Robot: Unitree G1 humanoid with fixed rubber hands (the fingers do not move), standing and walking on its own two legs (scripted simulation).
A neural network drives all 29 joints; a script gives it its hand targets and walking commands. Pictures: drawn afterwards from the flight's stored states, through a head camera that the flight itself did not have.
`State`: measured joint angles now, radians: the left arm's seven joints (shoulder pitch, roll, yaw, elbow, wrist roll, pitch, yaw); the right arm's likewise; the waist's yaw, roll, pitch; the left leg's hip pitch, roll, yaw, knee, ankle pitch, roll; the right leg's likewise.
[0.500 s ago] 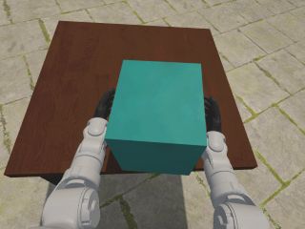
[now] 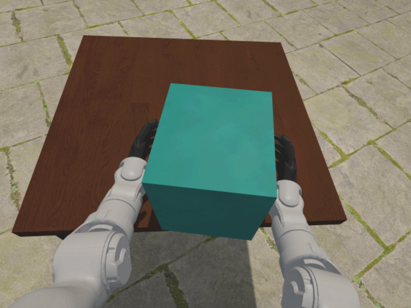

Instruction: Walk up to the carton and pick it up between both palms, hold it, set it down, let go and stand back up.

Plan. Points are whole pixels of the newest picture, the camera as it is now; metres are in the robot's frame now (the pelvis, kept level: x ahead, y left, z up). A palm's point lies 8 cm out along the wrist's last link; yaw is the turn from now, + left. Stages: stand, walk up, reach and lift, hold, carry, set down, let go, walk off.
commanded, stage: set down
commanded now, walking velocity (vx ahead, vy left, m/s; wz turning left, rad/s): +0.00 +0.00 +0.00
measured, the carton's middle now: (213, 165) +0.40 -0.03 -0.02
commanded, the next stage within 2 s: none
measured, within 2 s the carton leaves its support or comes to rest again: neither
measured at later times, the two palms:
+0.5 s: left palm (141, 156) +0.41 +0.12 +0.01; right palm (285, 176) +0.36 -0.18 +0.01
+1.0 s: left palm (142, 158) +0.41 +0.12 +0.01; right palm (285, 177) +0.36 -0.18 +0.01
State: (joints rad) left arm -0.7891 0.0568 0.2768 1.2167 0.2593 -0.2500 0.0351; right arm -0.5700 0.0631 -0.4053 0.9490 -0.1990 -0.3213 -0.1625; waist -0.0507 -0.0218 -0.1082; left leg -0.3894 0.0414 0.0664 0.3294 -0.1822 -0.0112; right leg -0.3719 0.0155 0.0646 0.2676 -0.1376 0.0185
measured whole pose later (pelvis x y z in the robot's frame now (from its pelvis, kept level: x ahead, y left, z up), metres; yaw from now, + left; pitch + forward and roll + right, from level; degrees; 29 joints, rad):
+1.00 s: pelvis +0.00 +0.00 +0.00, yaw +0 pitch +15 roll -1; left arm -0.81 0.02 0.45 1.27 0.26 -0.34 -0.01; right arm -0.59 0.09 -0.57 0.98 -0.37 -0.39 -0.12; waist -0.05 -0.02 -0.10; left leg -0.41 0.04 0.07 0.33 -0.18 -0.01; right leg -0.39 0.02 0.06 0.27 -0.14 0.02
